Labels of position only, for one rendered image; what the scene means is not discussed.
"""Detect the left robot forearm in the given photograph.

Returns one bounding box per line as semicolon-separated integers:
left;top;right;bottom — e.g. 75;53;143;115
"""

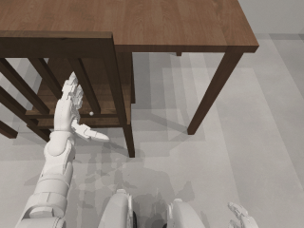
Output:
14;130;76;228

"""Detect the left robot thigh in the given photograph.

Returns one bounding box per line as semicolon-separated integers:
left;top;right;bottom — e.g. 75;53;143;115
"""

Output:
98;192;133;228

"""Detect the table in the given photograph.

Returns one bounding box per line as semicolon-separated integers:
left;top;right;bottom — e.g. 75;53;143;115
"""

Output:
0;0;259;139

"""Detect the chair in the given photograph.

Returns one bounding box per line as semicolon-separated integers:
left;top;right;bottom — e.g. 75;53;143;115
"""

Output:
0;30;136;159

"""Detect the robot left hand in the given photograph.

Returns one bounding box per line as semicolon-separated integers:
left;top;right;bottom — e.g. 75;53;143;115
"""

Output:
53;71;109;143

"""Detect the left robot upper arm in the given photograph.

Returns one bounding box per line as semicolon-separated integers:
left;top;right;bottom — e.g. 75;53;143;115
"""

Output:
16;217;67;228

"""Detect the robot right hand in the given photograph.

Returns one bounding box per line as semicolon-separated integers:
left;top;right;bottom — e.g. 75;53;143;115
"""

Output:
227;201;259;228

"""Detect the left robot shin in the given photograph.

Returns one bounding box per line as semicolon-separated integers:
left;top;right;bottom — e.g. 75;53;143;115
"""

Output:
116;189;133;228

